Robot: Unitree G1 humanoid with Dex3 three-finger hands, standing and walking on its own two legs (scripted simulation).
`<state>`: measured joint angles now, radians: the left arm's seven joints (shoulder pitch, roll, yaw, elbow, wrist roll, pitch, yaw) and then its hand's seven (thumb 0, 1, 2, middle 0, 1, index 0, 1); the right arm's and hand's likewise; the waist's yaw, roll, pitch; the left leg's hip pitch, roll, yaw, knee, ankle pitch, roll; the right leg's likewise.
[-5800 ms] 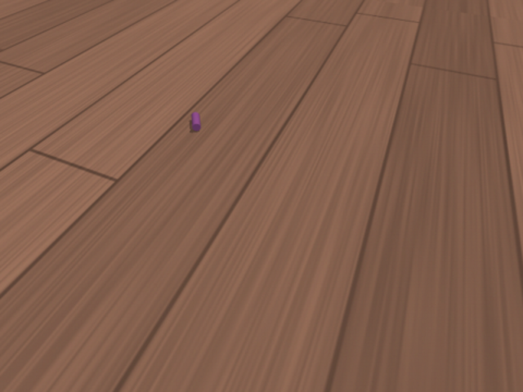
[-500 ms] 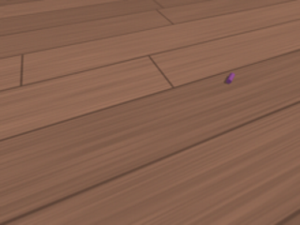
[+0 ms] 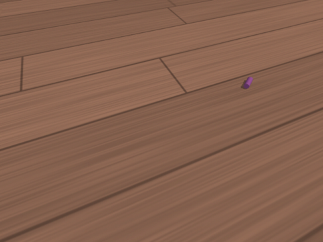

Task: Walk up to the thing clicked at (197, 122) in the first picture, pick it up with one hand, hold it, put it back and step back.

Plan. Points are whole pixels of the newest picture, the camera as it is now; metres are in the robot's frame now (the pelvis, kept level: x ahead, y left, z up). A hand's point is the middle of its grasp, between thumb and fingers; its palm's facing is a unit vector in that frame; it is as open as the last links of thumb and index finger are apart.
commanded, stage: stand
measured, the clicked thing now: (248, 82) +1.59 -0.85 -0.76
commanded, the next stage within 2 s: walk up in 0.08 s
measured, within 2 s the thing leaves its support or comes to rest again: neither
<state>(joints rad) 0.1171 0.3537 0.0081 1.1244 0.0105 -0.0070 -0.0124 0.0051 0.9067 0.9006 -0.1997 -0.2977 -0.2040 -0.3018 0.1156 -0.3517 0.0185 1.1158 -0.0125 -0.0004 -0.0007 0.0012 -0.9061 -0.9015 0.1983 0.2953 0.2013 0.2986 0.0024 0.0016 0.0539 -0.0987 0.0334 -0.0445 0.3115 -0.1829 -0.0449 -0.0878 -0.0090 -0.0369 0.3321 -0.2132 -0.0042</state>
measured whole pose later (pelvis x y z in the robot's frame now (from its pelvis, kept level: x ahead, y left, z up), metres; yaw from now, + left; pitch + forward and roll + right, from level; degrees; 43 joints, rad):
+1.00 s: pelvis -0.01 +0.03 -0.02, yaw -23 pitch -3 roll +0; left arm 0.22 0.36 0.04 0.82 0.03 0.00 0.00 0.00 0.90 0.90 -0.20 -0.30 -0.21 -0.30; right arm 0.19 -0.38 -0.04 0.89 -0.02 0.03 0.00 0.00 -0.91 -0.90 0.20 0.30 0.20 0.30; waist 0.00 0.02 0.13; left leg -0.31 0.03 -0.03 0.74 -0.45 -0.01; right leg -0.26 0.05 0.06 0.61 -0.31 -0.03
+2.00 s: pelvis -0.03 +0.03 -0.01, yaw -31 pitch -3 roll +0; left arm 0.07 0.35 0.01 1.09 0.01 -0.02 -0.01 0.01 0.91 0.90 -0.20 -0.30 -0.21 -0.30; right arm 0.12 -0.37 -0.01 1.08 -0.01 0.01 0.02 0.00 -0.91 -0.90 0.20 0.30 0.20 0.30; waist -0.02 0.00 0.06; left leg -0.12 0.04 0.02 0.40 -0.23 -0.03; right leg -0.16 0.00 0.08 0.43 -0.21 0.02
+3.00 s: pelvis -0.03 +0.03 +0.00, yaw -29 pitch -3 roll +0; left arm 0.11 0.36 0.00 1.13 0.01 -0.01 -0.01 0.01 0.91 0.90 -0.20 -0.30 -0.20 -0.30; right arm 0.12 -0.35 -0.01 1.13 -0.01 0.00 0.01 0.00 -0.91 -0.90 0.20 0.30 0.20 0.30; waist -0.01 0.00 0.06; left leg -0.10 0.03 0.00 0.33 -0.18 -0.03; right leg -0.13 -0.01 0.06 0.36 -0.17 0.02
